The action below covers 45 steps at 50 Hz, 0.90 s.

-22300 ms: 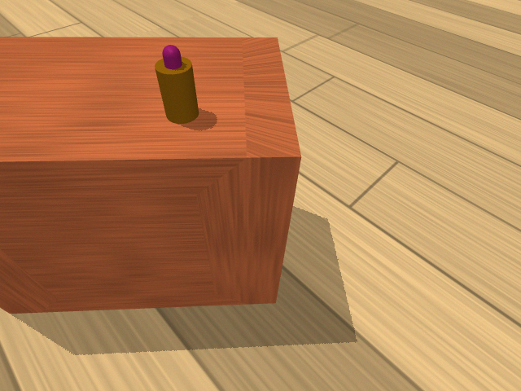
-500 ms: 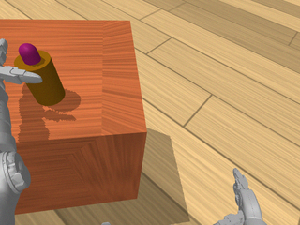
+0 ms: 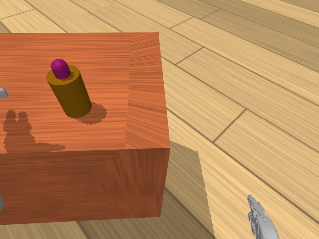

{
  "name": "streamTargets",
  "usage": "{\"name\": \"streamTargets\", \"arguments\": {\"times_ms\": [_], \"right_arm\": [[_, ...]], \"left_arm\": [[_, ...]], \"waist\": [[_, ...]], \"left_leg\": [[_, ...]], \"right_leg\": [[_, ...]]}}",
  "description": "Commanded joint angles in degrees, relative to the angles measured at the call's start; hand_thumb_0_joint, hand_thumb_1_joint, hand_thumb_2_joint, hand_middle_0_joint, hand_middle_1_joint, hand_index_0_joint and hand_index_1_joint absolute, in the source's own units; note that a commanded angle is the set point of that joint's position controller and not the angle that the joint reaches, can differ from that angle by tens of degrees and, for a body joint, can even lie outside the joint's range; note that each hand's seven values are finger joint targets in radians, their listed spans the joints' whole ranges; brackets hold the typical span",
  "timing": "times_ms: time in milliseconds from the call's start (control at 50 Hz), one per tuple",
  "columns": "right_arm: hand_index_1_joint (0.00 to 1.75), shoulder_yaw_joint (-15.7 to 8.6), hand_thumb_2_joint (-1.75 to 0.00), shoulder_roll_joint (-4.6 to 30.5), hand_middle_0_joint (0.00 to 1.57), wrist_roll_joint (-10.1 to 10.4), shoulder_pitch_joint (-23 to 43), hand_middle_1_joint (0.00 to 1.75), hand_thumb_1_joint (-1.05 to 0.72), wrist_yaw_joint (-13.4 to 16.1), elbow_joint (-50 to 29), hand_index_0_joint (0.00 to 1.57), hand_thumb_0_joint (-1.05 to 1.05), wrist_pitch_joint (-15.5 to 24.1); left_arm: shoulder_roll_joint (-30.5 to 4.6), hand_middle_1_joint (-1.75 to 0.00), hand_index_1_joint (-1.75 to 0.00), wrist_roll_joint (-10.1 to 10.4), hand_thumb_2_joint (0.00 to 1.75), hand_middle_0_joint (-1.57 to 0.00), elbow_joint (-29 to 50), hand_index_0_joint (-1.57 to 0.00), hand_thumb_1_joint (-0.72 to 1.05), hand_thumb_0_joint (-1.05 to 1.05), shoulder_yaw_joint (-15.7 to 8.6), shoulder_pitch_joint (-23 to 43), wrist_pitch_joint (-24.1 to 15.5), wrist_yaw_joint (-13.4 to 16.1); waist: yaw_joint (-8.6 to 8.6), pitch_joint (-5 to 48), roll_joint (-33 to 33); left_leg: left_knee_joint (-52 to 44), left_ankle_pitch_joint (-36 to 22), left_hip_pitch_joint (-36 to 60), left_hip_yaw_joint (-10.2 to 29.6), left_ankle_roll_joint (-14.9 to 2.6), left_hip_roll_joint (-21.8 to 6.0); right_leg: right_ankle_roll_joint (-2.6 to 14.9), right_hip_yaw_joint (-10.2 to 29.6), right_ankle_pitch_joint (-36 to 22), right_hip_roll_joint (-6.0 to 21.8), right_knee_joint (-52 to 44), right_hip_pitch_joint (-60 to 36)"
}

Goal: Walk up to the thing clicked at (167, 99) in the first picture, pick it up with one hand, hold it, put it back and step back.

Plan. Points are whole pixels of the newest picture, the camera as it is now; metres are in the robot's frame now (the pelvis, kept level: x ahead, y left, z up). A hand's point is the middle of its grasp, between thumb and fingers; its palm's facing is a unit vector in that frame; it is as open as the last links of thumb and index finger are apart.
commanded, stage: sink last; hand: left
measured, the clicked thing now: (68, 87) +0.46 +0.23 +0.12
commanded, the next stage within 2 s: home in 0.92 s
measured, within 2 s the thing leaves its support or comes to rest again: neither
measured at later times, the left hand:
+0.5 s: hand out of the picture +0.20 +0.26 +0.21, palm faces +0.48 -0.76 -0.43, open 17.4 cm
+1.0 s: hand out of the picture +0.16 +0.25 +0.22, palm faces +0.51 -0.73 -0.46, open 17.5 cm
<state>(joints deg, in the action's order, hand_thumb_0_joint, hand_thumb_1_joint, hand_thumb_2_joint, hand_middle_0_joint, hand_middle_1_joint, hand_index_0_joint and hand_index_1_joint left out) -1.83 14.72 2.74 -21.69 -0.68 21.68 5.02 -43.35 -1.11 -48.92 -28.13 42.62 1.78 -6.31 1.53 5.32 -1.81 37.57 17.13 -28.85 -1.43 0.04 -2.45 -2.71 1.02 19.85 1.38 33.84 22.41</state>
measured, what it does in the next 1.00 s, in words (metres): stands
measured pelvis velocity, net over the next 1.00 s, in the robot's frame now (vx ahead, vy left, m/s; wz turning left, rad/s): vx -0.02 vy -0.03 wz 0.05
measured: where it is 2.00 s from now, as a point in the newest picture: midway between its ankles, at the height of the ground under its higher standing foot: outside the picture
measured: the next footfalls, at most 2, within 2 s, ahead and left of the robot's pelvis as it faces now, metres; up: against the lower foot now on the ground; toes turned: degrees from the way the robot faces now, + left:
none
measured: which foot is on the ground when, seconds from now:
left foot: down 0.00-1.00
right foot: down 0.00-1.00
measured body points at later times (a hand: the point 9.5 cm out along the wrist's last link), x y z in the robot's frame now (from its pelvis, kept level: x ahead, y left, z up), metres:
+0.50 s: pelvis -0.01 -0.02 +0.01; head -0.01 -0.04 +0.46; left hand +0.17 +0.30 +0.24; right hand +0.16 -0.28 -0.08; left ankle +0.01 +0.11 -0.72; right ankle -0.04 -0.15 -0.72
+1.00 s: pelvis -0.02 -0.03 +0.01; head -0.03 -0.06 +0.46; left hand +0.13 +0.28 +0.25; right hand +0.15 -0.30 -0.06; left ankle +0.01 +0.11 -0.72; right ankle -0.04 -0.16 -0.72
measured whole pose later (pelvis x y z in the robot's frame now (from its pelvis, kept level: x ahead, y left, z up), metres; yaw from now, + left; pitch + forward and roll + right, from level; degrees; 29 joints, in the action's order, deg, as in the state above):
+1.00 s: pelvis -0.02 -0.03 +0.01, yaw +3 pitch -4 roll +1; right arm -10.3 13.1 1.9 -18.8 2.6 28.9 7.7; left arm -23.5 3.9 16.2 -27.3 -20.2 -21.7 0.6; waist -3.7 -1.4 -2.9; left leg 26.1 10.5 -12.0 0.8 2.1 -1.7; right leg -0.6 -1.5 17.7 1.9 29.0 7.7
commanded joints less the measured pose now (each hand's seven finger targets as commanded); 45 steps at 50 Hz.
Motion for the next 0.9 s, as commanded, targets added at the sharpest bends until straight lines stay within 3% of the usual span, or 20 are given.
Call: {"name": "streamTargets", "arguments": {"times_ms": [0, 40, 120, 160, 220, 260, 300, 340, 360, 380, 460, 500, 540, 580, 640, 700, 720, 800, 840, 880], "right_arm": [[0.05, -4.0, -0.06, 5.9, 0.05, 0.3, 3.6, 0.05, 0.54, 0.3, -5.4, 0.05, 0.0, 4.2], [0.05, -2.1, -0.06, 5.1, 0.05, 0.1, 3.9, 0.05, 0.55, -0.1, -5.5, 0.05, 0.0, 4.3], [0.05, -4.4, -0.06, 6.0, 0.05, 0.3, 2.7, 0.05, 0.54, 0.1, -2.2, 0.05, 0.0, 4.1], [0.05, -9.1, -0.06, 10.2, 0.06, 0.3, 3.3, 0.05, 0.54, 0.8, -2.0, 0.05, 0.0, 3.9], [0.05, -7.6, -0.05, 6.7, 0.06, 0.6, 3.7, 0.05, 0.55, 1.0, 0.3, 0.05, 0.0, 3.3], [0.05, -10.9, -0.05, 9.6, 0.06, 0.4, 4.1, 0.05, 0.54, 1.9, -0.7, 0.05, 0.0, 2.9], [0.05, -8.2, -0.05, 6.1, 0.06, 0.3, 5.0, 0.05, 0.56, 1.8, 0.2, 0.05, 0.0, 2.6], [0.05, -10.4, -0.05, 7.5, 0.06, 0.1, 6.2, 0.05, 0.54, 2.9, 0.0, 0.05, 0.0, 2.5], [0.05, -10.4, -0.05, 7.3, 0.06, 0.0, 8.1, 0.05, 0.55, 2.8, 0.8, 0.05, 0.0, 2.5], [0.05, -9.6, -0.05, 6.5, 0.06, -0.2, 6.2, 0.05, 0.54, 3.0, 0.1, 0.05, 0.0, 2.6], [0.05, -9.6, -0.05, 6.5, 0.06, -0.1, 10.0, 0.05, 0.55, 3.5, -3.6, 0.05, 0.0, 2.9], [0.05, -8.6, -0.06, 4.4, 0.06, -0.3, 7.0, 0.05, 0.53, 3.4, 0.2, 0.05, 0.0, 2.9], [0.06, -11.7, -0.06, 7.4, 0.06, -0.4, 8.1, 0.06, 0.53, 3.9, -1.8, 0.05, 0.0, 3.4], [0.06, -10.3, -0.06, 5.9, 0.06, -0.5, 8.0, 0.06, 0.52, 4.0, -2.2, 0.05, 0.0, 3.8], [0.06, -12.5, -0.06, 6.8, 0.06, -0.5, 6.6, 0.06, 0.53, 4.5, -0.9, 0.05, 0.0, 4.5], [0.05, -10.7, -0.06, 5.1, 0.06, -0.5, 5.9, 0.05, 0.53, 4.3, -0.7, 0.05, 0.0, 5.0], [0.05, -10.0, -0.05, 4.2, 0.06, -0.4, 7.3, 0.05, 0.54, 4.0, -1.1, 0.05, 0.0, 5.2], [0.05, -9.0, -0.06, 4.2, 0.06, -0.6, 8.2, 0.06, 0.52, 3.7, -2.8, 0.05, 0.0, 6.2], [0.05, -12.2, -0.06, 7.3, 0.06, -0.8, 7.8, 0.05, 0.51, 4.1, -2.7, 0.05, 0.0, 6.3], [0.05, -10.9, -0.06, 6.3, 0.06, -0.9, 7.8, 0.05, 0.51, 3.9, -3.5, 0.05, 0.0, 6.4]], "left_arm": [[-14.4, -0.03, -0.04, 1.4, 0.03, -0.06, 23.6, -0.05, -0.57, 0.0, -1.3, 12.9, -6.2, 3.3], [-12.7, -0.02, -0.03, 1.7, 0.02, -0.05, 29.2, -0.05, -0.56, 0.0, -1.3, 7.4, -6.7, 4.2], [-8.7, -0.03, -0.03, 3.1, 0.02, -0.06, 44.2, -0.06, -0.54, 0.0, -1.9, -6.6, -8.2, 5.5], [-10.0, -0.04, -0.03, 3.9, 0.01, -0.06, 52.8, -0.06, -0.54, 0.0, -4.9, -11.5, -9.0, 6.5], [-5.0, -0.04, -0.03, 4.9, 0.0, -0.05, 62.5, -0.06, -0.52, 0.0, -4.8, -22.1, -10.2, 7.3], [-4.0, -0.04, -0.03, 5.6, 0.0, -0.05, 67.4, -0.06, -0.52, 0.0, -6.3, -28.0, -11.0, 8.0], [1.0, -0.03, -0.03, 6.0, 0.0, -0.05, 70.8, -0.06, -0.5, 0.0, -4.8, -35.3, -11.9, 8.1], [1.7, -0.04, -0.03, 6.2, 0.01, -0.05, 73.3, -0.06, -0.52, 0.0, -6.1, -40.3, -13.1, 8.7], [4.6, -0.04, -0.03, 6.5, 0.0, -0.05, 75.1, -0.06, -0.5, 0.0, -3.9, -43.2, -13.8, 8.5], [2.9, -0.04, -0.03, 6.3, 0.01, -0.05, 74.0, -0.06, -0.52, 0.0, -6.6, -46.3, -14.1, 8.7], [7.5, -0.04, -0.04, 6.5, 0.01, -0.05, 81.0, -0.06, -0.5, 0.0, -3.2, -55.7, -17.1, 8.5], [7.1, -0.05, -0.04, 6.5, 0.02, -0.05, 85.0, -0.06, -0.52, 0.0, -4.1, -58.1, -18.7, 8.5], [6.7, -0.05, -0.05, 6.5, 0.02, -0.05, 86.1, -0.06, -0.52, 0.0, -4.5, -62.0, -19.6, 8.7], [6.7, -0.05, -0.05, 6.3, 0.03, -0.06, 85.4, -0.06, -0.53, 0.0, -5.3, -57.6, -20.7, 9.0], [9.9, -0.05, -0.05, 6.4, 0.03, -0.06, 81.5, -0.06, -0.53, 0.0, -3.2, -58.3, -21.6, 8.7], [7.6, -0.05, -0.05, 6.2, 0.03, -0.05, 79.0, -0.05, -0.53, 0.0, -5.7, -59.2, -22.6, 8.4], [10.8, -0.05, -0.05, 6.2, 0.02, -0.05, 80.8, -0.05, -0.52, 0.0, -2.0, -58.3, -23.3, 7.9], [8.7, -0.05, -0.05, 6.0, 0.04, -0.05, 80.9, -0.05, -0.55, 0.0, -4.2, -57.4, -25.1, 8.3], [6.7, -0.05, -0.06, 5.9, 0.04, -0.06, 79.9, -0.05, -0.56, 0.0, -6.5, -56.7, -25.7, 8.6], [6.5, -0.05, -0.06, 5.8, 0.04, -0.06, 75.5, -0.06, -0.57, 0.0, -7.6, -57.7, -25.6, 8.7]], "waist": [[-2.06, 18.6, -8.8], [-2.93, 18.1, -9.0], [-3.15, 15.4, -9.1], [-2.98, 14.4, -8.9], [-3.96, 8.7, -7.5], [-3.05, 8.7, -5.2], [-3.94, 4.9, -3.4], [-3.83, 3.5, -1.9], [-4.69, 0.8, -2.0], [-4.34, 2.2, 0.0], [-5.17, 1.5, 0.6], [-5.72, 0.1, -1.4], [-5.28, -1.0, -0.2], [-4.36, -3.3, 1.1], [-3.23, -5.3, 1.6], [-4.48, -6.3, 3.0], [-4.45, -6.5, 1.7], [-5.64, -5.4, 1.5], [-5.17, -4.2, 1.7], [-5.23, -4.6, 2.5]], "left_leg": [[-4.5, -21.9, 22.1, 0.4, 0.63, -0.1], [-4.7, -22.5, 21.4, 0.0, 0.52, 0.3], [-5.5, -24.0, 23.2, 0.3, 0.9, 0.1], [-6.5, -22.2, 23.3, 0.4, 1.18, -0.1], [-7.9, -19.4, 20.7, -0.1, 0.97, 0.4], [-8.1, -19.3, 21.2, -0.4, 0.54, 0.7], [-8.7, -17.4, 19.2, -0.8, 0.34, 1.1], [-9.5, -15.4, 19.3, -0.8, 0.16, 1.3], [-9.9, -13.6, 17.8, -1.0, 0.21, 1.6], [-9.7, -14.0, 19.0, -1.2, -0.21, 1.8], [-9.8, -14.6, 19.3, -1.8, -0.54, 2.5], [-10.6, -12.7, 19.4, -1.7, -0.44, 2.5], [-11.4, -10.1, 18.9, -1.5, -0.52, 2.6], [-12.3, -5.8, 18.8, -1.5, -0.87, 2.8], [-12.9, -4.4, 19.0, -1.6, -0.93, 3.2], [-13.0, -4.2, 18.9, -1.5, -1.21, 3.6], [-13.3, -4.7, 19.2, -1.5, -1.04, 3.6], [-14.2, -4.8, 19.7, -1.4, -0.96, 3.7], [-14.0, -6.8, 20.5, -1.4, -0.91, 3.6], [-14.2, -8.2, 20.4, -1.2, -0.89, 3.5]], "right_leg": [[3.19, -5.1, -15.7, -2.7, -3.8, -0.2], [3.22, -5.0, -17.0, -2.4, -4.2, -2.8], [3.23, -5.5, -17.2, -2.6, -4.8, -2.9], [3.41, -5.6, -15.9, -2.6, -5.2, -3.7], [3.39, -5.4, -15.4, -2.4, -5.6, -5.4], [2.99, -5.1, -16.8, -2.3, -6.2, -6.6], [2.91, -4.7, -16.1, -2.0, -6.5, -7.2], [2.78, -4.6, -14.3, -2.0, -7.1, -7.4], [2.89, -4.6, -12.7, -1.9, -7.3, -6.9], [2.41, -4.3, -13.6, -1.6, -7.7, -8.0], [1.91, -3.8, -15.5, -0.8, -7.8, -8.9], [2.24, -4.1, -12.7, -0.9, -8.0, -8.4], [2.3, -4.2, -10.1, -1.0, -9.1, -7.8], [2.0, -3.6, -6.2, -0.7, -10.5, -6.8], [1.76, -3.2, -4.6, -0.2, -11.8, -5.2], [1.14, -2.4, -4.2, 0.7, -13.0, -6.1], [1.16, -2.1, -4.4, 0.9, -13.1, -5.7], [1.47, -2.7, -3.9, 0.6, -13.4, -7.6], [1.45, -2.8, -6.4, 0.5, -13.0, -8.7], [1.38, -3.2, -8.3, 0.3, -12.9, -9.7]]}}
